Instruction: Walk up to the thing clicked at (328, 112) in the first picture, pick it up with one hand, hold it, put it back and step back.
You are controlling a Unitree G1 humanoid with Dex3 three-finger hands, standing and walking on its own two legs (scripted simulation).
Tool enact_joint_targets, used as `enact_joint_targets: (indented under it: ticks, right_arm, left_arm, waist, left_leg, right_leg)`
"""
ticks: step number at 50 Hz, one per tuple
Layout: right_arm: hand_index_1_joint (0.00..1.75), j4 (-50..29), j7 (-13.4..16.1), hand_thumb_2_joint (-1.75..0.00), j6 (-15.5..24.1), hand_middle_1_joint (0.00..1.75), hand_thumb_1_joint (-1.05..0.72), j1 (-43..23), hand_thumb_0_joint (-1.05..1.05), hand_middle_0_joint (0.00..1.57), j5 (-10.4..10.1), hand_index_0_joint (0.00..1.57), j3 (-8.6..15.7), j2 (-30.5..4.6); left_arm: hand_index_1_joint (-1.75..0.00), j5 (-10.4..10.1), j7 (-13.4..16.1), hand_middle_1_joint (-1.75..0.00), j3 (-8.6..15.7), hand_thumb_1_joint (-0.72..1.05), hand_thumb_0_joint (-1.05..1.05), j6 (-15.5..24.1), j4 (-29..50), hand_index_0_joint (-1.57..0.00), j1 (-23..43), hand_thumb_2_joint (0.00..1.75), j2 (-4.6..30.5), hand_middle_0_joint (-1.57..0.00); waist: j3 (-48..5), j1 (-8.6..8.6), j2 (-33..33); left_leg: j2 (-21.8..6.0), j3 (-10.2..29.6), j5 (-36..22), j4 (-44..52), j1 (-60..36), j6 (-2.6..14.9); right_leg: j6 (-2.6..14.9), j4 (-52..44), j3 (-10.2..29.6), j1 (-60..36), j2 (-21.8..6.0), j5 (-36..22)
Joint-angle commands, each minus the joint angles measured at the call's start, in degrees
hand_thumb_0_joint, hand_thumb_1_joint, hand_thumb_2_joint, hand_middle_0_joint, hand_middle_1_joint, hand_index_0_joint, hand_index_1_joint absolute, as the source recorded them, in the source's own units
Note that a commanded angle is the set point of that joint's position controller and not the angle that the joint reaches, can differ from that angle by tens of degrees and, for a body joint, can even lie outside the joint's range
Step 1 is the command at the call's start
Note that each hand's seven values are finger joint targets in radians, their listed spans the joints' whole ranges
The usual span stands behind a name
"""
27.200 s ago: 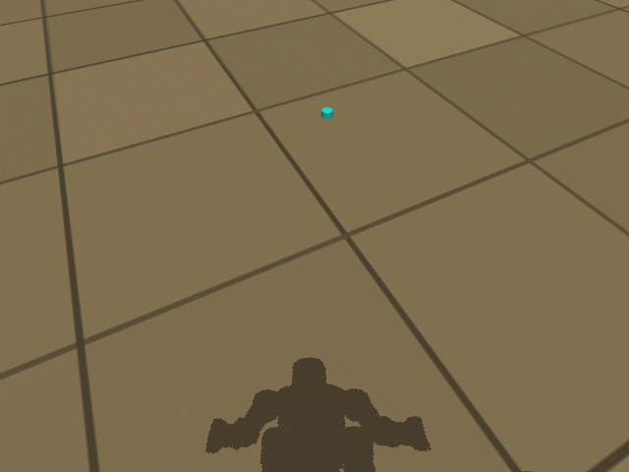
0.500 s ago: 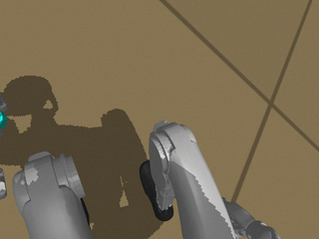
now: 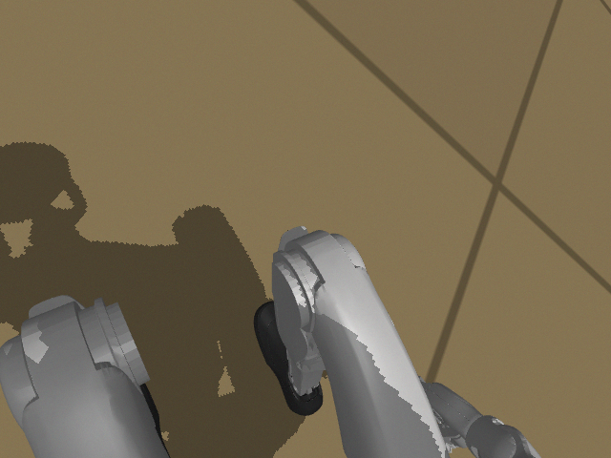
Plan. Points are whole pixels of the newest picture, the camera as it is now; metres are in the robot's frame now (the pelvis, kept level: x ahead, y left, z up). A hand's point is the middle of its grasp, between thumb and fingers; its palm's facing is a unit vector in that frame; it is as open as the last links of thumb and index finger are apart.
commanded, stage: rest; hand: left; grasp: from above
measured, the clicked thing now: out of the picture +0.42 +0.32 -0.27
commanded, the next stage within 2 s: open in 0.10 s
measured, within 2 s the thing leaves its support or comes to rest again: neither
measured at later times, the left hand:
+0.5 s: hand out of the picture +0.40 +0.31 -0.25, palm faces -0.43 -0.17 -0.89, open 9.8 cm
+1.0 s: hand out of the picture +0.41 +0.31 -0.25, palm faces -0.42 -0.17 -0.89, open 13.9 cm
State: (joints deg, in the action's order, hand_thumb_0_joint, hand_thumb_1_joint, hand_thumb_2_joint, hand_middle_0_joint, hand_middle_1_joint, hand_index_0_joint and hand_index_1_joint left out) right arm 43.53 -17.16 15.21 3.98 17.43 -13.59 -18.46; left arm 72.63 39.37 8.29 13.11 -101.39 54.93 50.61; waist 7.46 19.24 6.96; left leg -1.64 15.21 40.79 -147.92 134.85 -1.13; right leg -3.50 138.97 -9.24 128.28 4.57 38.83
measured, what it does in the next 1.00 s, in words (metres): stands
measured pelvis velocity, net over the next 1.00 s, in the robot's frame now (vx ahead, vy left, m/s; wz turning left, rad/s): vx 0.00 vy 0.00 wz -0.02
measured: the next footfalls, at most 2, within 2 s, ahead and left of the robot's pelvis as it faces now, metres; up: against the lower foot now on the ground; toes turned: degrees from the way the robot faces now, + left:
none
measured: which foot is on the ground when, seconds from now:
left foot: down 0.00-1.00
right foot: down 0.00-1.00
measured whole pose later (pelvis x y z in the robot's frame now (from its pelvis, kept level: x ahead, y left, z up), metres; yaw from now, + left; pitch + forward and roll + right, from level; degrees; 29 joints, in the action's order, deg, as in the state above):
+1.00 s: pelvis +0.00 +0.00 +0.01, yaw -1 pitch +26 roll -14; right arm 42.5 -18.5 17.6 2.6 17.6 -15.2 -19.5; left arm 71.6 41.4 5.9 11.9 -100.9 55.4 52.1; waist 9.1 19.6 8.6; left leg -1.7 16.1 40.9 -147.6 134.1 -0.7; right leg -3.8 137.4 -10.1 126.7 4.9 38.6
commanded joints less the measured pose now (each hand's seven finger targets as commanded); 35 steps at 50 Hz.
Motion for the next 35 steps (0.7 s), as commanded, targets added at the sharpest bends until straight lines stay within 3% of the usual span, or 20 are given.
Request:
enact_joint_targets:
  ticks: [1,3,4,7,8,10,12,13,14,15,16,19,25,28,33,35]
  right_arm:
    - [0.30,-0.41,0.49,-0.90,0.57,0.30,-0.90,8.57,0.00,0.20,-0.60,0.20,4.96,-18.48]
    - [0.30,-0.63,0.39,-0.90,0.82,0.30,-0.90,7.93,0.00,0.20,-0.76,0.20,4.87,-18.53]
    - [0.30,-0.31,0.49,-0.90,0.71,0.30,-0.90,9.01,0.00,0.20,-0.52,0.20,4.39,-18.61]
    - [0.30,-0.73,0.17,-0.90,1.26,0.30,-0.90,7.70,0.00,0.20,-0.46,0.20,4.56,-18.62]
    - [0.30,-0.73,0.03,-0.90,1.29,0.30,-0.90,8.48,0.00,0.20,-0.14,0.20,3.91,-18.34]
    - [0.30,-0.75,-0.03,-0.90,1.27,0.30,-0.90,7.67,0.00,0.20,-0.23,0.20,4.00,-18.92]
    - [0.30,-0.60,0.06,-0.90,1.35,0.30,-0.89,7.14,0.00,0.20,-0.51,0.20,3.69,-18.69]
    - [0.30,-1.14,-0.17,-0.90,1.75,0.30,-0.90,7.16,0.00,0.20,-0.32,0.20,4.08,-19.05]
    - [0.30,-0.85,-0.32,-0.90,1.99,0.30,-0.89,7.21,0.00,0.20,-0.13,0.20,3.38,-18.52]
    - [0.30,-0.51,-0.19,-0.90,1.99,0.30,-0.89,6.86,0.00,0.20,-0.34,0.20,4.07,-19.51]
    - [0.30,-0.58,-0.19,-0.90,2.00,0.30,-0.89,7.19,0.00,0.20,-0.31,0.20,3.65,-19.17]
    - [0.30,-0.97,-0.29,-0.90,2.07,0.30,-0.89,6.75,0.00,0.20,-0.27,0.20,3.55,-18.94]
    - [0.30,-0.70,-0.19,-0.90,1.93,0.30,-0.89,7.75,0.00,0.20,-0.61,0.20,3.62,-19.01]
    - [0.30,-1.05,-0.55,-0.90,2.08,0.30,-0.89,7.24,0.00,0.20,-0.50,0.20,3.32,-18.93]
    - [0.30,-1.15,-0.38,-0.90,1.64,0.30,-0.89,7.65,0.00,0.20,-0.42,0.20,3.55,-19.18]
    - [0.30,-1.29,-0.50,-0.90,1.90,0.30,-0.89,6.71,0.00,0.20,-0.45,0.20,3.42,-19.13]
  left_arm:
    - [-0.55,-0.15,2.12,-0.62,-1.32,0.71,0.00,0.33,4.19,-1.06,12.55,0.50,10.98,-0.99]
    - [-0.55,-0.70,2.21,-0.61,-2.39,0.73,0.00,0.63,4.37,-1.07,13.44,0.52,10.36,-1.01]
    - [-0.55,-0.87,2.86,-0.61,-0.35,0.71,0.00,0.58,3.90,-1.06,12.10,0.51,12.50,-1.00]
    - [-0.54,-0.44,2.74,-0.60,-2.58,0.70,0.00,0.47,3.12,-1.05,12.19,0.49,10.40,-0.99]
    - [-0.53,-0.40,2.99,-0.60,-1.63,0.70,0.00,0.59,2.87,-1.05,12.44,0.47,11.26,-0.98]
    - [-0.52,-0.67,3.49,-0.58,-2.05,0.69,0.00,0.50,3.38,-1.04,12.27,0.46,11.23,-0.98]
    - [-0.58,-0.64,3.86,-0.63,-2.18,0.53,0.00,0.13,3.28,-0.88,12.32,0.55,11.28,-0.82]
    - [-0.58,-0.52,3.66,-0.64,-3.60,0.45,0.00,0.02,3.55,-0.80,12.70,0.52,9.87,-0.74]
    - [-0.58,-0.80,3.78,-0.64,-3.01,0.37,0.00,-0.11,3.78,-0.74,13.04,0.49,10.40,-0.67]
    - [-0.57,-0.68,3.92,-0.63,-3.64,0.29,0.00,-0.24,3.96,-0.69,13.27,0.47,10.48,-0.63]
    - [-0.57,-1.01,4.38,-0.62,-2.14,0.21,0.00,-0.15,4.31,-0.64,13.41,0.48,11.94,-0.59]
    - [-0.63,-1.31,4.14,-0.68,-3.01,0.00,0.00,-0.56,4.03,-0.52,12.73,0.53,10.87,-0.47]
    - [-0.76,-1.46,4.40,-0.79,-1.89,-0.18,0.00,-0.93,4.78,-0.37,13.67,0.67,12.35,-0.34]
    - [-0.80,-1.26,4.05,-0.82,-2.32,-0.25,0.00,-1.04,3.75,-0.31,13.68,0.75,11.92,-0.29]
    - [-0.88,-1.12,4.21,-0.88,-1.25,-0.37,0.00,-0.94,4.71,-0.21,13.27,0.85,13.21,-0.22]
    - [-0.91,-1.29,4.03,-0.91,-2.42,-0.40,0.00,-0.71,5.05,-0.18,13.47,0.87,11.88,-0.18]
  waist:
    - [-34.30,2.30,-24.48]
    - [-33.11,2.41,-24.09]
    - [-34.10,1.85,-24.00]
    - [-32.08,2.55,-24.66]
    - [-32.40,2.75,-24.90]
    - [-32.67,2.33,-23.88]
    - [-32.64,2.44,-24.76]
    - [-32.14,2.80,-25.41]
    - [-32.19,2.93,-24.26]
    - [-31.88,2.67,-25.62]
    - [-32.59,2.39,-25.11]
    - [-31.06,3.11,-23.47]
    - [-33.95,2.76,-24.50]
    - [-31.85,3.13,-25.45]
    - [-33.01,2.66,-26.14]
    - [-32.48,3.18,-25.86]
  left_leg:
    - [-1.15,-6.79,-9.62,14.71,-25.18,1.62]
    - [-1.16,-6.81,-8.55,14.25,-24.15,1.80]
    - [-1.16,-6.59,-9.36,15.08,-24.83,1.71]
    - [-1.25,-6.30,-7.99,15.03,-25.25,1.42]
    - [-1.27,-6.21,-8.56,15.41,-25.59,1.38]
    - [-1.31,-5.98,-8.36,15.15,-24.75,1.53]
    - [-1.44,-5.55,-8.65,15.79,-25.65,1.19]
    - [-1.38,-5.77,-8.85,15.29,-26.17,1.23]
    - [-1.44,-5.46,-8.49,15.10,-25.85,1.30]
    - [-1.46,-5.65,-7.98,15.77,-25.63,1.17]
    - [-1.43,-5.33,-7.89,15.91,-25.72,1.21]
    - [-1.49,-5.85,-6.50,15.44,-24.46,1.46]
    - [-1.60,-5.57,-9.34,15.34,-25.65,1.35]
    - [-1.57,-5.17,-8.85,15.53,-25.71,1.19]
    - [-1.60,-5.84,-9.14,15.84,-26.14,1.17]
    - [-1.68,-5.51,-9.08,15.44,-26.43,1.11]
  right_leg:
    - [4.30,-12.24,-6.53,-19.31,2.27,-13.41]
    - [4.24,-12.51,-6.24,-18.59,2.32,-12.49]
    - [4.24,-13.35,-6.62,-19.67,2.41,-12.86]
    - [4.37,-12.14,-6.82,-17.75,2.26,-11.84]
    - [4.33,-12.41,-7.16,-18.40,2.36,-12.32]
    - [4.28,-12.77,-7.09,-18.74,2.47,-12.11]
    - [4.37,-12.45,-7.16,-18.85,2.39,-12.47]
    - [4.26,-12.19,-7.21,-18.12,2.25,-12.83]
    - [4.11,-12.24,-7.53,-17.91,2.11,-12.51]
    - [4.36,-12.40,-7.07,-17.97,2.36,-12.08]
    - [4.32,-12.69,-7.37,-18.04,2.24,-11.80]
    - [4.12,-13.62,-6.79,-18.83,2.36,-10.92]
    - [4.24,-13.20,-6.88,-20.15,2.46,-13.11]
    - [4.29,-12.31,-7.32,-18.74,2.04,-12.94]
    - [4.51,-13.11,-6.63,-20.47,2.48,-12.94]
    - [4.33,-12.63,-7.06,-19.77,2.34,-13.17]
